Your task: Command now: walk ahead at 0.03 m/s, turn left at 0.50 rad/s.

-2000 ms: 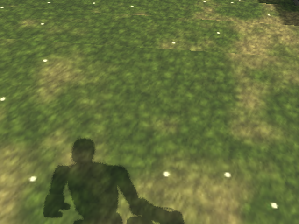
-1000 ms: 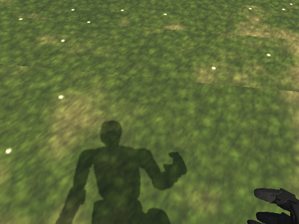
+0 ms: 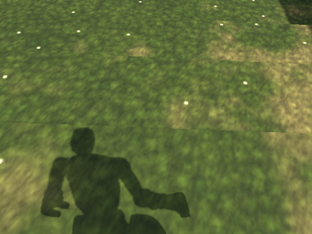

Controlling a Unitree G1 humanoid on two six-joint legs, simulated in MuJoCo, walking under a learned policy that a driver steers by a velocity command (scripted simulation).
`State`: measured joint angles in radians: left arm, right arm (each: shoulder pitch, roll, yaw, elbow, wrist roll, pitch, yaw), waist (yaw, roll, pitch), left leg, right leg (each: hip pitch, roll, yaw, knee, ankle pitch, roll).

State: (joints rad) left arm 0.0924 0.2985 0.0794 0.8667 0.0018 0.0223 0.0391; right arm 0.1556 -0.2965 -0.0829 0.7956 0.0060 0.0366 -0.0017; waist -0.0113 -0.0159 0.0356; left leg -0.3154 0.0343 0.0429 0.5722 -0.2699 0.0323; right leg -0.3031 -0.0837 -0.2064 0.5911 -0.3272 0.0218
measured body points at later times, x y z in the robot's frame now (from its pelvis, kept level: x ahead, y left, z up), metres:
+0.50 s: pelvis +0.03 -0.01 +0.01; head +0.05 -0.02 +0.45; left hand +0.10 +0.28 -0.11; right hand +0.21 -0.25 -0.11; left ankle +0.01 +0.10 -0.73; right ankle +0.05 -0.14 -0.73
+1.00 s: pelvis +0.16 +0.01 +0.01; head +0.19 +0.03 +0.46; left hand +0.33 +0.28 -0.09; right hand +0.14 -0.26 -0.12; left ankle +0.03 +0.10 -0.73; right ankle +0.33 -0.12 -0.68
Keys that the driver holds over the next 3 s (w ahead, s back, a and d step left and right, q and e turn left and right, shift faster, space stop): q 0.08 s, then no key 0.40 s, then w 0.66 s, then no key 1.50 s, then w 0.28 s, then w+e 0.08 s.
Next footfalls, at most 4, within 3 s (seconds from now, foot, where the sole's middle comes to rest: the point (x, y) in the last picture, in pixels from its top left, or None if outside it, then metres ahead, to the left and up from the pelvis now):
0.40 right None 0.09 -0.13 -0.77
1.14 right None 0.45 -0.09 -0.77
1.54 left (117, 222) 0.51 0.15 -0.77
3.00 left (108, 193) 0.64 0.20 -0.77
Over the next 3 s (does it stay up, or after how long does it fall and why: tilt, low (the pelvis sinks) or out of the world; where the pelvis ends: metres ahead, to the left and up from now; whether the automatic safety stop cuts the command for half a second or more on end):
stays up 0.56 0.06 0.00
